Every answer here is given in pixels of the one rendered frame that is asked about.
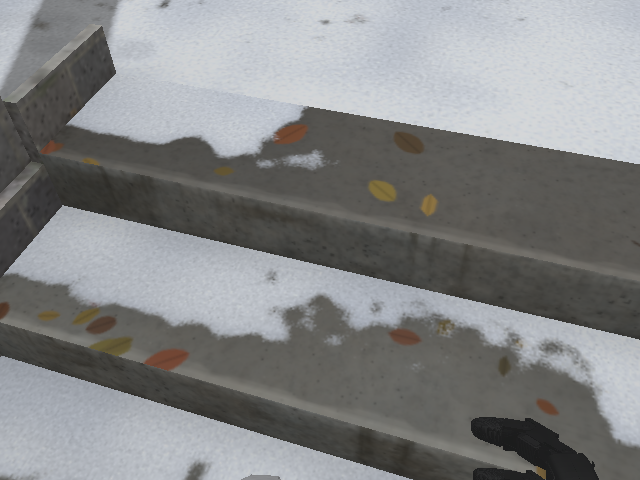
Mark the right robot hand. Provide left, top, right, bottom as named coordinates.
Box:
left=471, top=417, right=599, bottom=480

